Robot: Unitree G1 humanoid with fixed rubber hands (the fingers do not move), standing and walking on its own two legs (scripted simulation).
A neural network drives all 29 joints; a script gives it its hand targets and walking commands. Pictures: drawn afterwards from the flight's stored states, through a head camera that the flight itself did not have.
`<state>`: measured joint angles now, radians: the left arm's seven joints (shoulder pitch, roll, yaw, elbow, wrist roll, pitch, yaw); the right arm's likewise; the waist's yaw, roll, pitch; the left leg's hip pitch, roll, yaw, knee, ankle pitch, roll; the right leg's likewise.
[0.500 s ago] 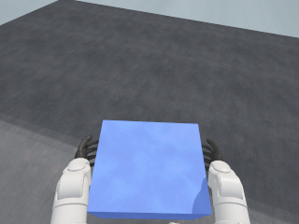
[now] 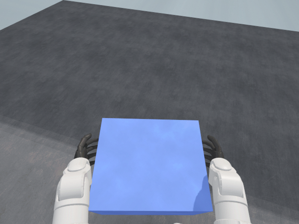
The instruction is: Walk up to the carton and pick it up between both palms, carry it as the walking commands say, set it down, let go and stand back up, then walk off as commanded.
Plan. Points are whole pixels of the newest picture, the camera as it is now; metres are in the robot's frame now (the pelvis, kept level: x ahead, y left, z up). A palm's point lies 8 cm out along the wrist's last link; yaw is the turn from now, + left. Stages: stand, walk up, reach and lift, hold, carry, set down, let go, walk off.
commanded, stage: carry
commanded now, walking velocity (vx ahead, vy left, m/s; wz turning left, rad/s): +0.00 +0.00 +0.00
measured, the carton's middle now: (149, 168) +0.29 +0.00 -0.05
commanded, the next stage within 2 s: none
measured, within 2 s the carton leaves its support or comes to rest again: neither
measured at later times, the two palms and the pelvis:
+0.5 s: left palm (80, 146) +0.32 +0.19 +0.04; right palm (208, 146) +0.31 -0.17 +0.02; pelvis +0.04 +0.01 +0.01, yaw +1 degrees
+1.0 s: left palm (81, 134) +0.37 +0.20 +0.03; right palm (200, 134) +0.36 -0.16 +0.02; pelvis +0.08 +0.02 +0.01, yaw +0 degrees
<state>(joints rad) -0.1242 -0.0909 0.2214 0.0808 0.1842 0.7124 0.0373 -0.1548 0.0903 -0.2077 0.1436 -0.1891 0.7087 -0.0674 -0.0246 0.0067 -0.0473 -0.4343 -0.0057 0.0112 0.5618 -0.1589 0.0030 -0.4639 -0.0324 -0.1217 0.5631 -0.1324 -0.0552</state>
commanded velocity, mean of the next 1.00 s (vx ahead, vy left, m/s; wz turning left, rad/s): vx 0.00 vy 0.00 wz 0.00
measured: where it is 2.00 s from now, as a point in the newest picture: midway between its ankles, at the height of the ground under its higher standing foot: outside the picture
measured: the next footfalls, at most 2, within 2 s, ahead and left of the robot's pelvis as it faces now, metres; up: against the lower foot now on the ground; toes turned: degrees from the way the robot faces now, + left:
none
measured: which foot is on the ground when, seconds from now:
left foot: down 0.00-1.00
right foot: down 0.00-1.00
